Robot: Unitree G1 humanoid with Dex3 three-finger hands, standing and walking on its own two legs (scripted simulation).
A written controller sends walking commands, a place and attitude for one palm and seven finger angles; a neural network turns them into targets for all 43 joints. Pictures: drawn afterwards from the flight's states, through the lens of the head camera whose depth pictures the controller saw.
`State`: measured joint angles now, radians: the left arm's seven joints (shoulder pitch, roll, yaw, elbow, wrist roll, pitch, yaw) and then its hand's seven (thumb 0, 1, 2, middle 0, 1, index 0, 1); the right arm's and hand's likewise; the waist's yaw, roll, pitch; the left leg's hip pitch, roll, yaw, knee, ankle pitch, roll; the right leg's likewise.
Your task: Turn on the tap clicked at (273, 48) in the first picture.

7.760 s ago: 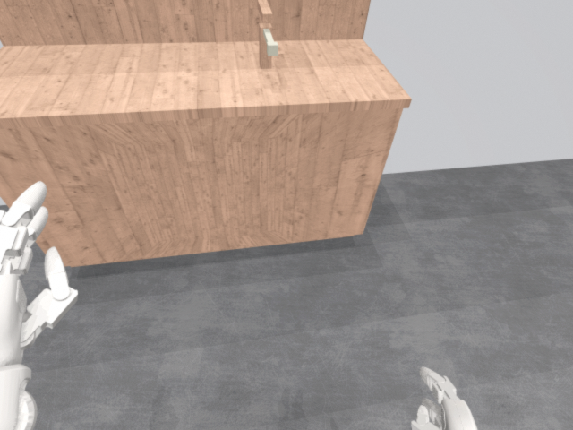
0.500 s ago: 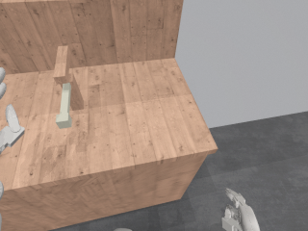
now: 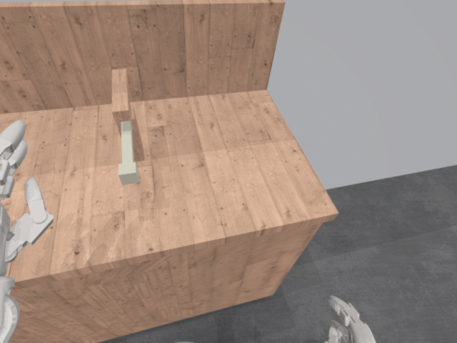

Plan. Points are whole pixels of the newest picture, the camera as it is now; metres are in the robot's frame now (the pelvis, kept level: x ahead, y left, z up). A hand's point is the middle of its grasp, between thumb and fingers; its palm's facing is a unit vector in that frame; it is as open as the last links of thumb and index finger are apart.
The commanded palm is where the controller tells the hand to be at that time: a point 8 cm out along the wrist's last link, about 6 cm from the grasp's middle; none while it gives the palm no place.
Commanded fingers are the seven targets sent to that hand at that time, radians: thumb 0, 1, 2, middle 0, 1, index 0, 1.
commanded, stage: come to a stop and stand still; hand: left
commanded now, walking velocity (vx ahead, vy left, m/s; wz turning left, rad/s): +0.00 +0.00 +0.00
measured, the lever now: (128, 173) +0.35 +0.22 +0.09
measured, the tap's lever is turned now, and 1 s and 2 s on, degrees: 0 0 0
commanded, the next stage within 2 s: look again from close up in 0.86 s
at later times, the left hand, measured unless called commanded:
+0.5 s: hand (83, 198) +0.25 +0.23 +0.16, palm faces +0.38 -0.85 -0.36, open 7.4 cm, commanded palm +0.19 +0.27 +0.18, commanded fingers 0.00 0.90 0.90 -0.20 -0.30 -0.20 -0.30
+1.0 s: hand (97, 198) +0.26 +0.21 +0.16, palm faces +0.38 -0.85 -0.37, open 7.4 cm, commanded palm +0.20 +0.25 +0.18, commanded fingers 0.00 0.90 0.90 -0.20 -0.30 -0.20 -0.30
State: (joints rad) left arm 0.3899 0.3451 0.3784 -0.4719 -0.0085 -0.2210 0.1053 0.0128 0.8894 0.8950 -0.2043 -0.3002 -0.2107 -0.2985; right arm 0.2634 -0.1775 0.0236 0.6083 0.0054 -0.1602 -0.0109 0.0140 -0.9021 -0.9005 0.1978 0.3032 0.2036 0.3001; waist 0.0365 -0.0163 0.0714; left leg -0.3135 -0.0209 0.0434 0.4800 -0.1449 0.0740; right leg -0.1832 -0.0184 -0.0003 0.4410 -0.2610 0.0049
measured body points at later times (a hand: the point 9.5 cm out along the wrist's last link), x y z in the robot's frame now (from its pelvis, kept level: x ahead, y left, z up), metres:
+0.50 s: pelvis +0.03 -0.02 +0.00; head +0.05 +0.01 +0.45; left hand +0.23 +0.28 +0.18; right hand +0.22 -0.24 -0.06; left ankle +0.08 +0.06 -0.74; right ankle +0.01 -0.16 -0.74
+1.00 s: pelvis +0.04 -0.03 +0.01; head +0.06 -0.02 +0.45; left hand +0.23 +0.26 +0.18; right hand +0.23 -0.26 -0.07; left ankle +0.08 +0.06 -0.74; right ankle +0.01 -0.16 -0.74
